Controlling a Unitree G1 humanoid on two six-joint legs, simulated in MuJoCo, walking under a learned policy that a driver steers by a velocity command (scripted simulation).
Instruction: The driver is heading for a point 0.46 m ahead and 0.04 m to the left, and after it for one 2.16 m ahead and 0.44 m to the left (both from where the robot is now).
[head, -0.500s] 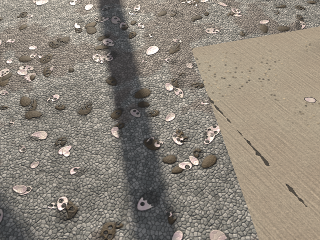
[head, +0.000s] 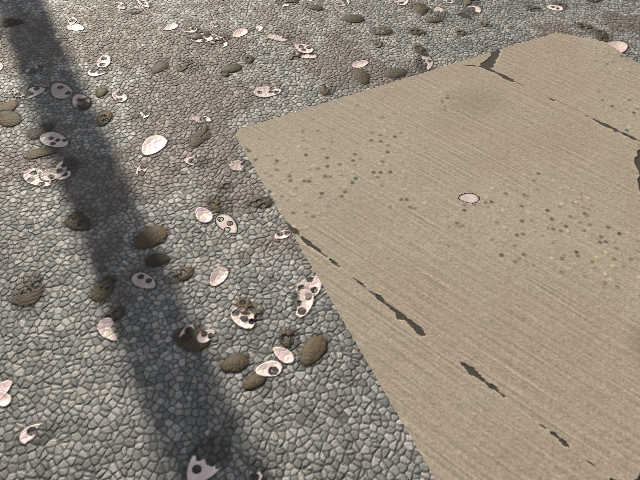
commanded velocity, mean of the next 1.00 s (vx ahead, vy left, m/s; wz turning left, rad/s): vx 0.16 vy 0.00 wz -0.07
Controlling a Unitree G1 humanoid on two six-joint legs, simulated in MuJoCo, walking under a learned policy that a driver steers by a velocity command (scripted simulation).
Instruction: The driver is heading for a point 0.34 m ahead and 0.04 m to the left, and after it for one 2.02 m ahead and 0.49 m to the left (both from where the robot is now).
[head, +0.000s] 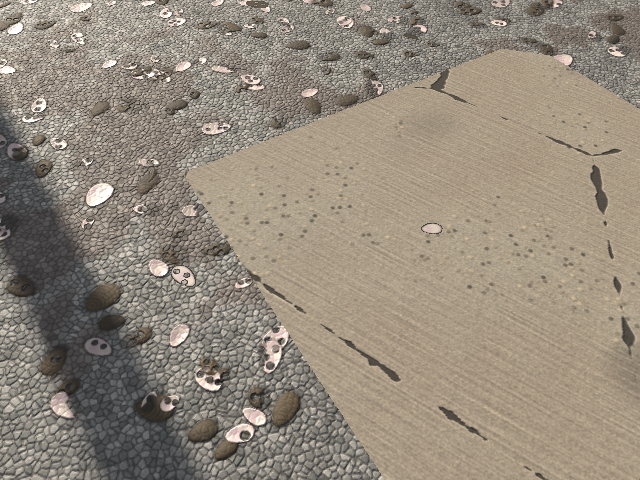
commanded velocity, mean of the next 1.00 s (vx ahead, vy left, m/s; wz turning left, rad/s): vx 0.29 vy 0.00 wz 0.38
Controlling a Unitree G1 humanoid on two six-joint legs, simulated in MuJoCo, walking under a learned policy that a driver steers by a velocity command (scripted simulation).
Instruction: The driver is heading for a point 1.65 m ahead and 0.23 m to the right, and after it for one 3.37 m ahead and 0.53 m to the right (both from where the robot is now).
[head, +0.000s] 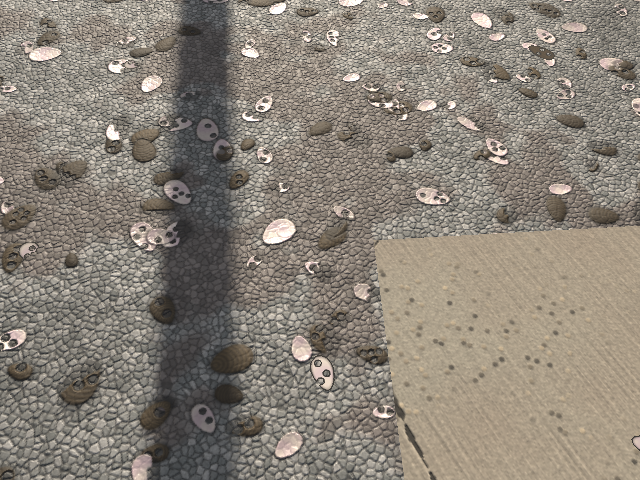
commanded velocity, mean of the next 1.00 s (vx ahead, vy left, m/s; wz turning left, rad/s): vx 0.13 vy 0.00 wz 0.11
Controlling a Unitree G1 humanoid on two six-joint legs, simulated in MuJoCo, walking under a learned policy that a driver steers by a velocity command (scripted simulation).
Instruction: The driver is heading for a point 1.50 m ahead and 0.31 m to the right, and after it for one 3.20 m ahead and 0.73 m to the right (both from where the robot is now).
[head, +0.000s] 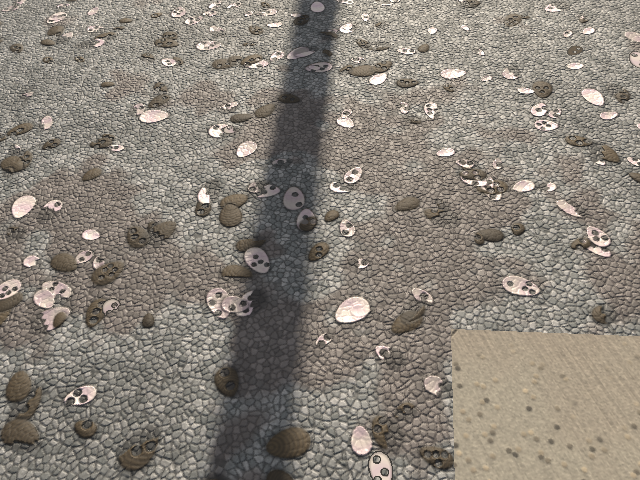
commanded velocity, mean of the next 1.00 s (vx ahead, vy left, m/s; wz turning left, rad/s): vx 0.23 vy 0.00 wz -0.40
